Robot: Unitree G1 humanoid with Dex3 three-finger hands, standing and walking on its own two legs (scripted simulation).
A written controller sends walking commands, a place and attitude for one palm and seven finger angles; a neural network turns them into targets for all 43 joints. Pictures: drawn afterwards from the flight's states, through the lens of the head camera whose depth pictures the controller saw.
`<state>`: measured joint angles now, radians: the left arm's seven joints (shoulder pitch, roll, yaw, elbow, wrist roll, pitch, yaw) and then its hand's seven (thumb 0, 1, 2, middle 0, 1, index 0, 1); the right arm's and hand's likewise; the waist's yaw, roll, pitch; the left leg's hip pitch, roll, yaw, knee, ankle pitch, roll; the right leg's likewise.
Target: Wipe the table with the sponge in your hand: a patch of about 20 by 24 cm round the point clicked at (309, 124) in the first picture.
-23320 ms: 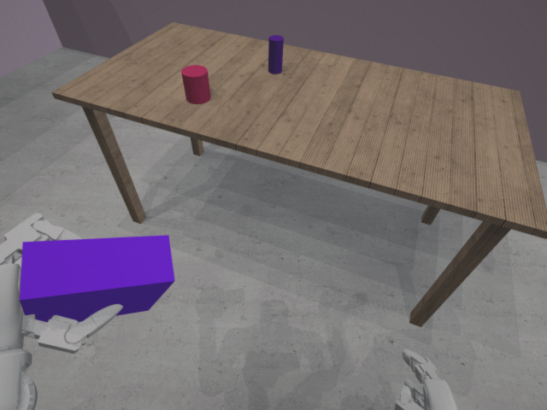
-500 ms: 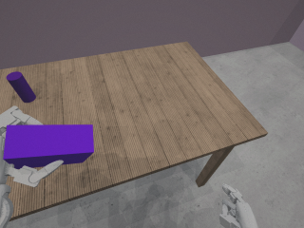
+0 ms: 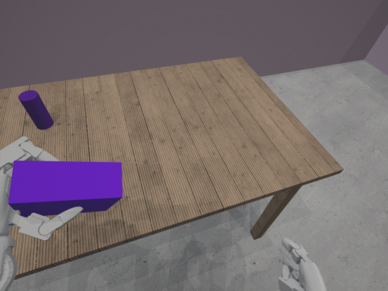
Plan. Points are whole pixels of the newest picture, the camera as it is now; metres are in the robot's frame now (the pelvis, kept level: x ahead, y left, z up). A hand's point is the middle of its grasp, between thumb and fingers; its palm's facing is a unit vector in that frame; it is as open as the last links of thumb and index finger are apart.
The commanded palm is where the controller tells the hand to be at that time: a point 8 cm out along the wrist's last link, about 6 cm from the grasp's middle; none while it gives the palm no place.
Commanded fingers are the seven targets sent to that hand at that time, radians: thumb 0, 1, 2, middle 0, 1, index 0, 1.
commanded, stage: come to a stop and stand still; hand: left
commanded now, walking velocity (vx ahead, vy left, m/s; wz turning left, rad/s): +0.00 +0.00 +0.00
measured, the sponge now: (85, 190) +0.24 +0.21 +0.13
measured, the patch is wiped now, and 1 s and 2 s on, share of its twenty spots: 0.00 0.00 0.00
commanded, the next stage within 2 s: look again from close up in 0.68 s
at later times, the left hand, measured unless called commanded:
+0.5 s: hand (65, 174) +0.26 +0.25 +0.13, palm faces +0.32 -0.86 -0.40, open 9.6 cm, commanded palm +0.19 +0.28 +0.17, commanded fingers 0.00 0.10 1.30 -1.20 -1.60 -1.20 -1.60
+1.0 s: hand (48, 190) +0.22 +0.25 +0.16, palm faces +0.38 -0.86 -0.33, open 9.6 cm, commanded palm +0.16 +0.28 +0.17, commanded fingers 0.00 0.10 1.30 -1.20 -1.60 -1.20 -1.60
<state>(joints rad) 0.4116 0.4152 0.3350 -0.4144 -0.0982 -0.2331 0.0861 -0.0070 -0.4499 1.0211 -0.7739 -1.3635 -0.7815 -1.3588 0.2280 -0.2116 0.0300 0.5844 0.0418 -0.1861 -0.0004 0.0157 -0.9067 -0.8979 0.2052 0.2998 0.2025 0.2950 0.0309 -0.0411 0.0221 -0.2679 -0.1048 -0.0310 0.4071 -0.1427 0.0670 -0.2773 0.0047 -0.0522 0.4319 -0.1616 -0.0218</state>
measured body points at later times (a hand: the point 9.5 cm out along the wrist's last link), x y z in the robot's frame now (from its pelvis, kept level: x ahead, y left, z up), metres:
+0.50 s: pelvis +0.04 +0.00 +0.00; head +0.08 +0.02 +0.44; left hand +0.24 +0.30 +0.15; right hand +0.20 -0.25 -0.08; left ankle +0.04 +0.07 -0.74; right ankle +0.04 -0.10 -0.74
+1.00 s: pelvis +0.01 -0.01 +0.00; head +0.02 +0.01 +0.45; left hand +0.19 +0.29 +0.18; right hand +0.21 -0.22 -0.07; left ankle +0.04 +0.07 -0.74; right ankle +0.04 -0.10 -0.74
